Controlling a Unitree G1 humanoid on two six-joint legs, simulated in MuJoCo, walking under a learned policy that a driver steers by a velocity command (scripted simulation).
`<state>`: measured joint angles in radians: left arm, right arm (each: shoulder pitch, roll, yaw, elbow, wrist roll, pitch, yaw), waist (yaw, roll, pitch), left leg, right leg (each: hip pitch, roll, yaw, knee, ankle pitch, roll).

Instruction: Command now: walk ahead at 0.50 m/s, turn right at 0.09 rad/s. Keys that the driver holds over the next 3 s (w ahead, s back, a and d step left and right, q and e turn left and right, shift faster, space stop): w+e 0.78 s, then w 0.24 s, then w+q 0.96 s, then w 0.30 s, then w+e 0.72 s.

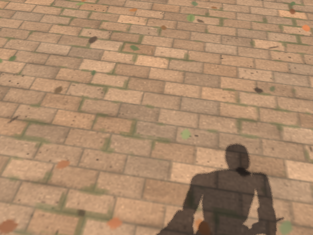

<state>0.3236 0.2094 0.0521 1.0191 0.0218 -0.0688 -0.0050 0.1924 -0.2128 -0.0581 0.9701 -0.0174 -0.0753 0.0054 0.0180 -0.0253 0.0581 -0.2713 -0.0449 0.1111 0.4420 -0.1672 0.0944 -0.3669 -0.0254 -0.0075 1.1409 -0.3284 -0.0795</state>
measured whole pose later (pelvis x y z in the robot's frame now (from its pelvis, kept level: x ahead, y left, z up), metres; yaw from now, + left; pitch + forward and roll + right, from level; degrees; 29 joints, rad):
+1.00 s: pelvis +0.55 -0.10 -0.02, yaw -28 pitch +1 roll +0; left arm 0.42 0.28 0.07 0.94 0.01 -0.06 0.01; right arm 0.06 -0.24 -0.02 0.75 -0.04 -0.08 0.01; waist 0.07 -0.01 0.04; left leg -0.45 -0.02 0.04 0.57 -0.15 0.06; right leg -0.09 0.13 0.15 0.83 -0.48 -0.09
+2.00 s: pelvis +1.01 -0.25 -0.02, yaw +1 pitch +1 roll -1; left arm 0.42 0.25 0.04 0.91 0.02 -0.05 0.01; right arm 0.03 -0.25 -0.04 0.70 -0.05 -0.02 0.06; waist 0.06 0.00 0.06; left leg -0.47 -0.04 0.11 0.60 -0.17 0.15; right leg 0.00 -0.11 -0.28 0.67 -0.48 0.02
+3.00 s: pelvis +1.56 -0.27 +0.00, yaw -14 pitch +2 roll -1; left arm 0.44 0.27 0.07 0.87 0.01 -0.04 0.00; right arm 0.03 -0.26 0.00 0.71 -0.03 -0.04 0.02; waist 0.10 0.04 0.03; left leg -0.61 0.05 -0.04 0.64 -0.06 -0.04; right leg -0.01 0.15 0.18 0.31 -0.31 -0.11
